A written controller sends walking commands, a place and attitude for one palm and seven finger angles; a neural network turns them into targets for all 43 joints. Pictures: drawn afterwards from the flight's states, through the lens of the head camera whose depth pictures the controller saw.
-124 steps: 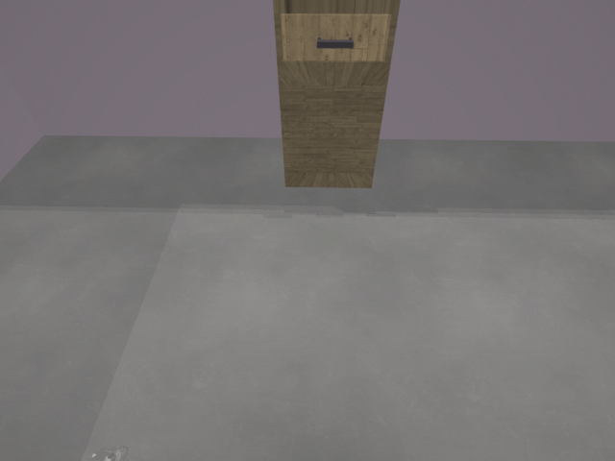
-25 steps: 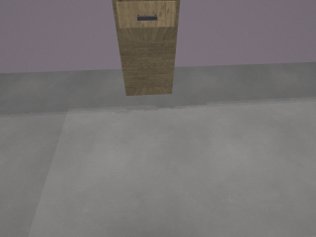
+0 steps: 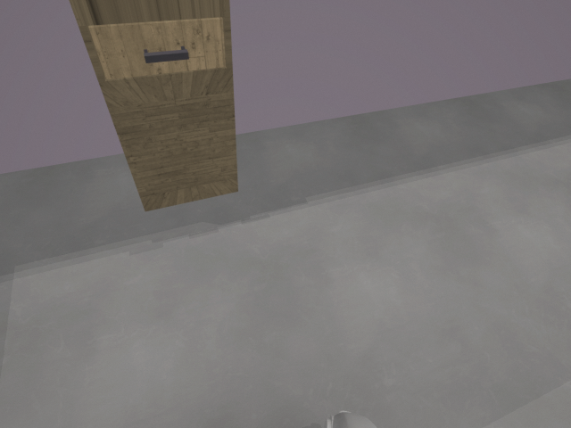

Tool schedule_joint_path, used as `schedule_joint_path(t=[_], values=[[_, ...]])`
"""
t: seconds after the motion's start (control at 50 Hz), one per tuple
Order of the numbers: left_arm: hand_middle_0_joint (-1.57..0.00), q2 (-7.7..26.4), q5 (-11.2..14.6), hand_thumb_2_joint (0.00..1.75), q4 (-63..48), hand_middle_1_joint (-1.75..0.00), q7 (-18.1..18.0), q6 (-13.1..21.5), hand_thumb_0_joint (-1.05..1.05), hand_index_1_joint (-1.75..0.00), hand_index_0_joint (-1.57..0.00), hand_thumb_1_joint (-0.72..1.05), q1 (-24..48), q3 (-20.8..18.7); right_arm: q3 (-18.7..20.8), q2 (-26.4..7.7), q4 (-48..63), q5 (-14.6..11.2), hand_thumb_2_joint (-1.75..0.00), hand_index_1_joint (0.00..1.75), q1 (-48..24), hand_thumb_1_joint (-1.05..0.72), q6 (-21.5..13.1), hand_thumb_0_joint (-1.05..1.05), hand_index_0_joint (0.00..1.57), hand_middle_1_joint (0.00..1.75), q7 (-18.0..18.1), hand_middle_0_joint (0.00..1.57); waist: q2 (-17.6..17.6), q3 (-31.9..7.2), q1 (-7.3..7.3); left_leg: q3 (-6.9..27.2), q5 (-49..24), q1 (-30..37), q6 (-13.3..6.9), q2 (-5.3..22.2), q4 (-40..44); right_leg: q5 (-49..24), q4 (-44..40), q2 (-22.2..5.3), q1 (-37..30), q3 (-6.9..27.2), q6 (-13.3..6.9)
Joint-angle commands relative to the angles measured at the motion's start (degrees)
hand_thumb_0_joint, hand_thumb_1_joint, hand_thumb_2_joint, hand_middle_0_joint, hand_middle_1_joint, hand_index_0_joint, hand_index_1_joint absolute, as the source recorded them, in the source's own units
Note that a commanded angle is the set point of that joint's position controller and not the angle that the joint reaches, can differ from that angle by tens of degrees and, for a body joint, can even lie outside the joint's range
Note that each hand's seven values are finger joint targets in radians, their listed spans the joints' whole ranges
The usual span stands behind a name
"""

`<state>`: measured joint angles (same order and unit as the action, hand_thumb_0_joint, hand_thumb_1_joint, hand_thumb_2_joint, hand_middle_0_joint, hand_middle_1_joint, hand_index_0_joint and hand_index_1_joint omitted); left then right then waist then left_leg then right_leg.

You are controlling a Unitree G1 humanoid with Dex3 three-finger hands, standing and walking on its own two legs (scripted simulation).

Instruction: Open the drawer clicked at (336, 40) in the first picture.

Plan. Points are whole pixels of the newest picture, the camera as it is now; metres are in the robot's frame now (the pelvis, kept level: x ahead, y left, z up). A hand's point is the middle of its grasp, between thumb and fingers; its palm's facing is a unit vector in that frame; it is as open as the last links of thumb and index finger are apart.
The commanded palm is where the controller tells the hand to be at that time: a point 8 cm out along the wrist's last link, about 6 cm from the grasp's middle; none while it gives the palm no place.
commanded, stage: walk to a spot facing it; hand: left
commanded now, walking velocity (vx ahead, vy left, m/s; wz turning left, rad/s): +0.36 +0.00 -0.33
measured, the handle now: (165, 53) +1.13 +0.47 -0.05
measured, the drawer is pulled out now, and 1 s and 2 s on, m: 0.00 0.00 0.00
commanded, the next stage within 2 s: turn to face it in 0.86 s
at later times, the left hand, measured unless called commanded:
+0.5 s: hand (211, 335) +0.30 +0.15 -0.18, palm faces -0.11 -0.97 -0.21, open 7.1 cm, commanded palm none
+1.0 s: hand (271, 224) +0.58 +0.07 -0.17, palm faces -0.36 -0.91 -0.18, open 7.4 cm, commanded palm none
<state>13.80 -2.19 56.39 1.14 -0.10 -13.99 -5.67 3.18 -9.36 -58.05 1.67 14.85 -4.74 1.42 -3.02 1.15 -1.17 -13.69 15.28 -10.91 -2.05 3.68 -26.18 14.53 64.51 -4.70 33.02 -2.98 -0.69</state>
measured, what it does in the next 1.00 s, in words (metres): walks ahead, turning right: right foot, then left foot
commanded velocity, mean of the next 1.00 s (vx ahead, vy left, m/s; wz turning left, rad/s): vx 0.30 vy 0.00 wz -0.29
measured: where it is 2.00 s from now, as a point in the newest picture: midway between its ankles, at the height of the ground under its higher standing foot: (321, 341)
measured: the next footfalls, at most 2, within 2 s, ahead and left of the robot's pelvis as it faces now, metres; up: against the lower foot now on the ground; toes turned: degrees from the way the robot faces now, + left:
right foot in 0.26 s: +0.23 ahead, -0.15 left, +0.00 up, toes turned -14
left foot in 0.58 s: +0.40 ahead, +0.09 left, +0.00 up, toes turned +2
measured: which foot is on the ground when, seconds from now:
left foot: down 0.00-0.26, up 0.28-0.56, down 0.58-1.00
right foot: up 0.00-0.24, down 0.26-0.58, up 0.60-1.00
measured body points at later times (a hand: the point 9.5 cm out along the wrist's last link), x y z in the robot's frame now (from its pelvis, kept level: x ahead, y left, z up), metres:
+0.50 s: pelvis +0.22 -0.03 -0.01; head +0.23 -0.02 +0.44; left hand +0.31 +0.21 -0.16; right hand +0.20 -0.26 -0.16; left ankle +0.29 +0.10 -0.71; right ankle +0.19 -0.14 -0.74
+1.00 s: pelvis +0.43 -0.07 -0.01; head +0.47 -0.09 +0.44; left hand +0.60 +0.12 -0.16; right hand +0.29 -0.23 -0.17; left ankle +0.36 +0.09 -0.74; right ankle +0.52 -0.22 -0.71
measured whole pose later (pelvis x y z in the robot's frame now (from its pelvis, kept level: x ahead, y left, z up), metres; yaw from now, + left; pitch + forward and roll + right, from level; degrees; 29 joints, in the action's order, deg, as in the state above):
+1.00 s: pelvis +0.43 -0.07 -0.01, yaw -21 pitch +0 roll +1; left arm 9.8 -1.8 56.4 2.1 -0.7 -8.2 -4.6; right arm 2.3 -5.9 -62.5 1.9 24.1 -3.2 0.7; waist 0.0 5.5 2.4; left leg -21.6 23.1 2.4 4.8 8.7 -24.1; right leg 10.4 40.5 -4.5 31.5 -7.8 -1.2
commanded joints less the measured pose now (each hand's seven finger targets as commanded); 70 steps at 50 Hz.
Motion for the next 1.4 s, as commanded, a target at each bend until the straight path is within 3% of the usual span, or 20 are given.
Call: schedule_joint_path(t=[0.0, 0.14, 0.2, 0.22, 0.24, 0.3, 0.38, 0.52, 0.54, 0.56, 0.6, 0.7, 0.88, 0.94, 0.98, 1.0, 1.02, 1.04, 1.16, 1.38], values=[[-0.20, -1.7, -0.1, 0.90, -4.1, -0.30, 1.4, -0.2, 0.00, -0.30, -0.20, 0.90, 2.1, 1.2, 1.2, -6.9, 0.4, -0.1, -0.90, 0.30, 5.3, -0.90, -1.0, 0.00, 0.20, 0.30, -0.4, 0.20, 8.2, 4.4, 1.30, 9.4, -3.3, 1.5, -5.9, 15.7, 17.3, -4.9, -11.4, -3.3, 3.1, 0.7, 1.2], [-0.20, -1.2, 0.2, 0.90, -6.4, -0.30, 1.4, 0.8, 0.00, -0.30, -0.20, 0.90, 12.0, 2.0, 1.0, -9.3, -2.5, 0.6, -0.90, 0.30, 11.0, -0.90, 0.1, 0.00, 0.20, 0.30, -0.7, 0.20, 9.2, 4.8, 3.95, 3.7, -20.0, 9.8, -4.5, 16.2, 11.1, -1.6, -26.6, 0.6, -2.7, -4.8, -0.8], [-0.20, 2.0, -0.1, 0.90, -1.9, -0.30, 0.8, 2.1, 0.00, -0.30, -0.20, 0.90, -0.7, 1.4, 0.6, -9.8, -2.9, -0.1, -0.90, 0.30, 10.8, -0.90, 0.5, 0.00, 0.20, 0.30, -0.8, 0.20, 6.3, -3.2, -2.45, -1.3, -38.7, 6.1, -1.1, 12.4, -10.1, -3.6, -35.3, 5.3, -25.6, -8.0, -3.9], [-0.20, 7.0, -0.2, 0.90, 0.7, -0.30, 0.1, 2.9, 0.00, -0.30, -0.20, 0.90, -9.6, 0.0, 0.2, -8.3, -2.0, -0.9, -0.90, 0.30, 10.2, -0.90, 0.4, 0.00, 0.20, 0.30, -1.4, 0.20, 0.4, -9.6, -6.38, -3.1, -27.5, -6.9, 1.3, 9.8, -25.3, -4.1, -36.3, -4.1, -42.2, 3.1, -7.3], [-0.20, 13.7, 0.6, 0.90, 2.5, -0.30, -0.7, 3.2, 0.00, -0.30, -0.20, 0.90, -16.5, -1.5, -0.5, -4.7, 0.6, -1.4, -0.90, 0.30, 9.4, -0.90, -0.1, 0.00, 0.20, 0.30, -1.3, 0.20, -10.6, -15.5, -7.15, -1.0, 15.5, -24.6, 4.3, 0.9, -43.7, -17.3, -40.4, -20.2, -55.6, 28.8, -15.1], [-0.20, 9.5, 1.4, 0.90, 1.1, -0.30, -1.8, 3.0, 0.00, -0.30, -0.20, 0.90, -7.5, -0.5, 0.2, -6.5, 1.9, -0.9, -0.90, 0.30, 0.4, -0.90, 0.4, 0.00, 0.20, 0.30, -1.0, 0.20, 0.3, -4.2, -4.19, 11.9, 9.8, -30.3, 3.0, 6.8, -50.7, -12.6, -46.0, -18.0, -38.0, 22.2, -14.5], [-0.20, 5.2, 0.6, 0.90, -0.2, -0.30, -1.9, 3.6, 0.00, -0.30, -0.20, 0.90, 1.4, 1.0, 0.0, -2.6, -0.5, -0.3, -0.90, 0.30, 7.6, -0.90, 2.9, 0.00, 0.20, 0.30, -1.6, 0.20, -2.9, 1.5, 3.72, 9.4, 6.2, -16.2, 4.8, 7.6, -32.4, -4.7, -51.0, -11.2, -15.4, 7.9, -9.6], [-0.20, 5.7, 0.7, 0.90, 0.4, -0.30, -0.8, 2.7, 0.00, -0.30, -0.20, 0.90, 1.6, 0.5, 0.9, -4.0, -0.7, -0.2, -0.90, 0.30, 10.8, -0.90, 1.4, 0.00, 0.20, 0.30, -2.3, 0.20, -0.2, 3.1, 6.13, 3.1, -1.7, 4.1, 4.9, 2.0, -7.9, 14.3, -44.6, -5.0, -6.6, 6.0, -6.2], [-0.20, 3.9, 0.9, 0.90, 0.2, -0.30, -0.6, 2.5, 0.00, -0.30, -0.20, 0.90, 1.6, 0.9, 1.3, -6.7, -2.2, 0.0, -0.90, 0.30, 15.8, -0.90, 1.1, 0.00, 0.20, 0.30, -1.9, 0.20, 6.2, 1.7, 8.26, 6.4, 3.6, 9.0, 4.5, 3.7, -3.5, 12.6, -35.0, -2.0, -5.3, 4.0, -5.0], [-0.20, -0.3, 1.4, 0.90, -1.1, -0.30, -0.2, 2.3, 0.00, -0.30, -0.20, 0.90, 0.2, 1.5, 2.5, -12.2, -3.0, 1.0, -0.90, 0.30, 20.3, -0.90, 0.7, 0.00, 0.20, 0.30, -1.4, 0.20, 20.8, 1.2, 9.19, 25.0, 16.4, 12.7, 0.5, 16.0, 8.3, 14.6, -16.5, 4.5, 2.3, -1.7, -1.9], [-0.20, 1.1, 0.6, 0.90, -3.1, -0.30, -0.5, 2.5, 0.00, -0.30, -0.20, 0.90, 4.0, 1.4, 2.2, -13.1, -2.5, 0.9, -0.90, 0.30, 19.1, -0.90, 0.7, 0.00, 0.20, 0.30, -0.6, 0.20, 21.9, 3.3, 8.25, 41.9, 27.3, 7.6, -4.9, 26.3, 19.7, 14.6, 6.1, 2.5, 9.6, 3.3, -2.1], [-0.20, -1.0, 0.4, 0.90, 0.4, -0.30, 0.8, 1.1, 0.00, -0.30, -0.20, 0.90, -0.8, 1.0, 0.3, -6.4, -0.3, 0.0, -0.90, 0.30, 8.3, -0.90, -1.0, 0.00, 0.20, 0.30, 0.0, 0.20, 9.6, 4.0, 1.56, 12.1, -3.3, 3.1, -1.9, 17.6, 15.8, -1.0, 5.3, -2.6, 5.2, 2.5, 0.1], [-0.20, -3.5, 0.6, 0.90, -4.7, -0.30, 1.5, 0.2, 0.00, -0.30, -0.20, 0.90, 9.1, 1.2, 1.3, -6.7, -2.0, -0.1, -0.90, 0.30, 11.2, -0.90, 0.1, 0.00, 0.20, 0.30, -0.1, 0.20, 12.0, 6.5, 3.72, -2.4, -20.6, 9.3, -2.6, 16.6, 12.3, -4.8, -20.8, -1.0, 3.0, -4.8, 0.8], [-0.20, -2.3, 0.4, 0.90, -4.7, -0.30, 1.3, 0.9, 0.00, -0.30, -0.20, 0.90, 8.2, 0.9, 1.9, -7.2, -1.8, -0.1, -0.90, 0.30, 10.6, -0.90, 0.7, 0.00, 0.20, 0.30, 0.0, 0.20, 11.5, 4.6, 2.87, -3.9, -31.6, 10.7, -1.9, 17.2, 5.5, -4.1, -25.5, 1.5, -3.4, -6.2, -1.1], [-0.20, -0.8, 0.1, 0.90, -0.9, -0.30, 0.4, 2.3, 0.00, -0.30, -0.20, 0.90, -3.4, 0.8, 1.6, -7.9, -2.2, -0.4, -0.90, 0.30, 9.2, -0.90, 0.8, 0.00, 0.20, 0.30, -0.1, 0.20, 9.8, -2.7, -2.48, -4.2, -40.3, 8.4, -0.1, 14.6, -9.5, -8.6, -32.6, 4.8, -20.7, -8.5, -2.2], [-0.20, 3.5, -0.1, 0.90, 1.8, -0.30, -0.4, 3.1, 0.00, -0.30, -0.20, 0.90, -11.3, -0.1, 1.3, -6.5, -2.4, -1.1, -0.90, 0.30, 9.5, -0.90, 0.9, 0.00, 0.20, 0.30, -0.7, 0.20, 2.8, -8.5, -5.92, -3.9, -29.6, -0.4, 1.7, 11.7, -21.7, -20.4, -33.7, -0.1, -34.7, -3.5, -3.0], [-0.20, 9.8, 0.1, 0.90, 3.4, -0.30, -1.3, 3.9, 0.00, -0.30, -0.20, 0.90, -15.8, -1.3, 0.3, -1.1, -1.7, -2.0, -0.90, 0.30, 13.0, -0.90, 0.9, 0.00, 0.20, 0.30, -0.7, 0.20, -12.4, -16.6, -5.76, -1.1, 15.4, -16.1, 4.0, 2.5, -39.7, -43.7, -33.9, -18.2, -49.4, 18.1, -9.4], [-0.20, 11.5, 1.6, 0.90, 3.6, -0.30, -1.6, 3.7, 0.00, -0.30, -0.20, 0.90, -16.5, -0.9, 0.1, -2.3, -0.9, -2.1, -0.90, 0.30, 11.1, -0.90, 1.7, 0.00, 0.20, 0.30, -0.1, 0.20, -6.2, -17.4, -5.19, 8.1, 21.8, -15.8, 3.5, 1.4, -47.2, -57.5, -37.4, -21.8, -44.7, 18.5, -12.9], [-0.20, 2.4, 0.9, 0.90, -1.2, -0.30, -3.1, 3.0, 0.00, -0.30, -0.20, 0.90, 4.7, 2.2, -0.2, -0.6, -3.0, -0.8, -0.90, 0.30, 9.9, -0.90, 5.6, 0.00, 0.20, 0.30, -0.4, 0.20, -1.8, -2.6, 3.38, 12.5, 8.3, -12.3, 4.3, 4.9, -41.3, -23.3, -47.8, -16.3, -14.6, 1.7, -7.0], [-0.20, 6.5, 0.4, 0.90, -4.2, -0.30, -3.2, 0.3, 0.00, -0.30, -0.20, 0.90, 3.9, 0.2, 0.8, -3.6, 5.8, -0.6, -0.90, 0.30, -1.2, -0.90, 6.5, 0.00, 0.20, 0.30, -2.4, 0.20, -3.2, -1.0, 0.92, 6.2, 7.9, -12.2, 4.1, 3.1, -19.0, -6.6, -45.0, -18.9, -19.3, -4.8, -6.1]])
